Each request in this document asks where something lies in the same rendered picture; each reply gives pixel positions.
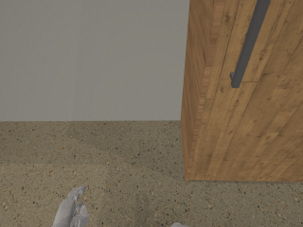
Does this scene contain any handle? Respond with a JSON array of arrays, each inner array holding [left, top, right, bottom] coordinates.
[[229, 0, 271, 88]]

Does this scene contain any wardrobe door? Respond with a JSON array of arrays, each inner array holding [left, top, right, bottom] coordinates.
[[189, 0, 303, 183]]

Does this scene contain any robot left hand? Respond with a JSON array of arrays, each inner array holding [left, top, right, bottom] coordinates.
[[53, 185, 90, 227]]

